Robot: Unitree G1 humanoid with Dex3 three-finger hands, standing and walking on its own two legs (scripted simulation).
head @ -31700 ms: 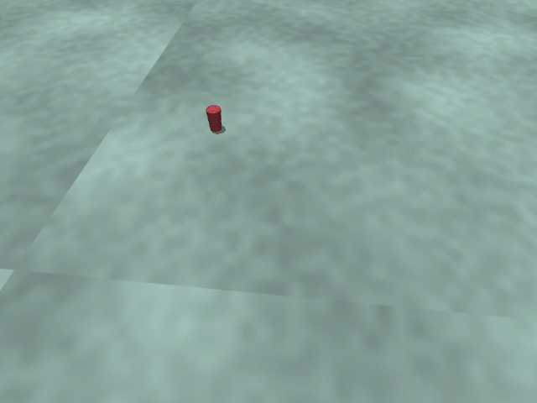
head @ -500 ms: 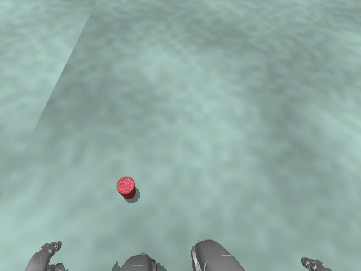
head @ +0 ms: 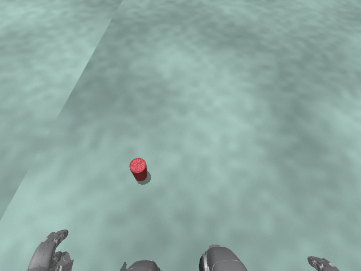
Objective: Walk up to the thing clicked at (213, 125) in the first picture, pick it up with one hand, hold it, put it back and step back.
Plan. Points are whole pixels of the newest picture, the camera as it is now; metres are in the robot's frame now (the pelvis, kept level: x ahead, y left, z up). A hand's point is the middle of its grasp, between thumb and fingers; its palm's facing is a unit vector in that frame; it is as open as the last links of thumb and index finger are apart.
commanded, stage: step back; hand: left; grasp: from the side
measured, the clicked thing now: (139, 170) +0.62 +0.22 -0.68
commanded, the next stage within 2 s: none
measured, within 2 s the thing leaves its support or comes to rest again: neither
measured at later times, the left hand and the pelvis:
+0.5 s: hand out of the picture -0.09 +0.22 -0.13, palm faces -0.05 -0.91 -0.41, open 7.4 cm; pelvis -0.16 -0.05 +0.01, yaw -3 degrees
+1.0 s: hand out of the picture -0.24 +0.21 -0.14, palm faces -0.04 -0.91 -0.42, open 7.4 cm; pelvis -0.34 -0.07 +0.00, yaw -2 degrees
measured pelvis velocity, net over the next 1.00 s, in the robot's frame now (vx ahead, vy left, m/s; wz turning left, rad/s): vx -0.34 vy -0.07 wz -0.04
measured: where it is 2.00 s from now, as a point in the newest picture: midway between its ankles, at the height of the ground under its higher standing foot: outside the picture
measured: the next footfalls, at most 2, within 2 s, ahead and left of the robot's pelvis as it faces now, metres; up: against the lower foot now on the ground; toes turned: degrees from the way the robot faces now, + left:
right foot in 0.36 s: -0.12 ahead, -0.17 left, +0.00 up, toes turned -1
left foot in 0.70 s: -0.20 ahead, +0.08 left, +0.00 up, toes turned -1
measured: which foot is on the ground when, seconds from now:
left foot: down 0.00-0.38, up 0.40-0.68, down 0.70-1.00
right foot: up 0.00-0.34, down 0.36-0.72, up 0.74-0.98, down 1.00-1.00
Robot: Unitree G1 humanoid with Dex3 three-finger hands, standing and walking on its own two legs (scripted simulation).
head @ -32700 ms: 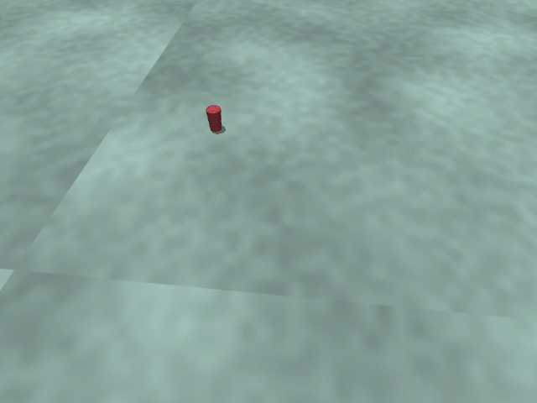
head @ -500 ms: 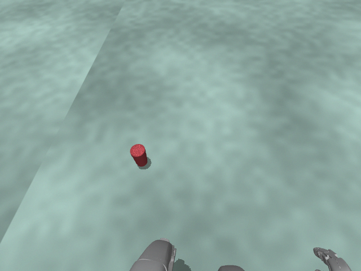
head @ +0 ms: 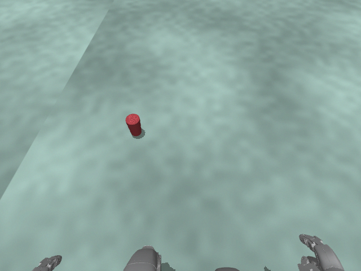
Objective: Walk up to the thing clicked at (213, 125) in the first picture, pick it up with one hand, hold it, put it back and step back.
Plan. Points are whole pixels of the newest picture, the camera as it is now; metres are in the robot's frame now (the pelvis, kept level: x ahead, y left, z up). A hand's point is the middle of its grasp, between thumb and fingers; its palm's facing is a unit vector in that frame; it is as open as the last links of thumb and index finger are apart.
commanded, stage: step back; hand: left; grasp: from the side
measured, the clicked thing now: (134, 125) +0.94 +0.32 -0.68
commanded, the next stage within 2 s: stand in 1.22 s
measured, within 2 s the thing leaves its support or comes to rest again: neither
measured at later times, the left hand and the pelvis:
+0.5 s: hand out of the picture -0.08 +0.29 -0.13, palm faces +0.08 -0.91 -0.42, open 7.4 cm; pelvis -0.10 +0.00 +0.01, yaw +5 degrees
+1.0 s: hand out of the picture -0.01 +0.29 -0.14, palm faces +0.08 -0.93 -0.36, open 7.4 cm; pelvis -0.06 +0.02 +0.02, yaw +4 degrees
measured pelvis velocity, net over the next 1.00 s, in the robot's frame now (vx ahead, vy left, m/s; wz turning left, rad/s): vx -0.06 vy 0.02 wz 0.07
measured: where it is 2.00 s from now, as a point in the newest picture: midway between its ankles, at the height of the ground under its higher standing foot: outside the picture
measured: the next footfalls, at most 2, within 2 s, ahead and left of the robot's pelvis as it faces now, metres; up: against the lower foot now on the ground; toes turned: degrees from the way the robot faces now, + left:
left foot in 0.32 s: -0.07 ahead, +0.14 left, +0.00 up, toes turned +3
left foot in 0.84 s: +0.00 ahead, +0.16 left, +0.00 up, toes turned +5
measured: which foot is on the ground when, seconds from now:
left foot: down 0.00-0.02, up 0.04-0.30, down 0.32-0.58, up 0.60-0.82, down 0.84-1.00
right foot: down 0.00-1.00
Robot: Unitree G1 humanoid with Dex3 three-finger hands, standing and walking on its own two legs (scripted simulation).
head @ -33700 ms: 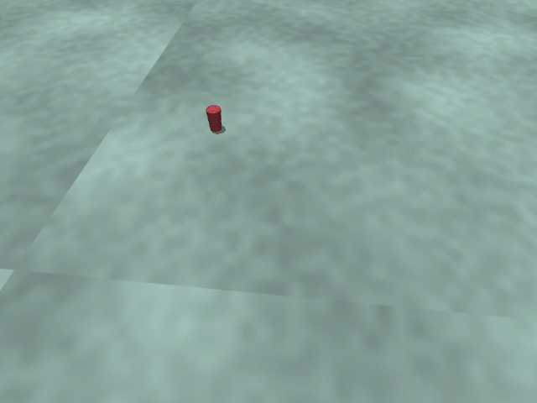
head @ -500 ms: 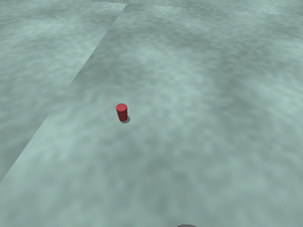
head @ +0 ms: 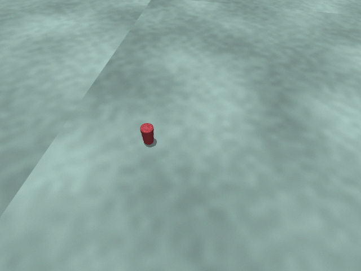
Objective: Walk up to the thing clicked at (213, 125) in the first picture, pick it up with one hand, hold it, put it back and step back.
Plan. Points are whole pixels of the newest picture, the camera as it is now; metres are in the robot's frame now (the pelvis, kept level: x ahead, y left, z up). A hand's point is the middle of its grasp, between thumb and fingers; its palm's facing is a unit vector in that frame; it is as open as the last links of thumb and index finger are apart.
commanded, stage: step back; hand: left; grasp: from the side
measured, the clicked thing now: (147, 134) +1.02 +0.23 -0.69
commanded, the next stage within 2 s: stand in 0.22 s
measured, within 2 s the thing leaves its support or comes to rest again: neither
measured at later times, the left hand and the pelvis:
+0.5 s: hand out of the picture +0.10 +0.25 -0.14, palm faces -0.04 -0.94 -0.34, open 7.4 cm; pelvis +0.01 +0.00 +0.02, yaw -1 degrees
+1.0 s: hand out of the picture +0.08 +0.25 -0.14, palm faces -0.04 -0.94 -0.35, open 7.4 cm; pelvis +0.01 +0.00 +0.02, yaw +0 degrees
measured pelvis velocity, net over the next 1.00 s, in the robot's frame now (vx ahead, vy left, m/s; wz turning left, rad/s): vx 0.01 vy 0.00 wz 0.00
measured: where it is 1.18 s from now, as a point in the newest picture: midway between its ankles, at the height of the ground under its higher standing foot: outside the picture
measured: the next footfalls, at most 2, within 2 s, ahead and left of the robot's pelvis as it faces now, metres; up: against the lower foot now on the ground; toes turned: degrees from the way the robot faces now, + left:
none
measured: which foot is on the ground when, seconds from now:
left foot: down 0.00-1.00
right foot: down 0.00-1.00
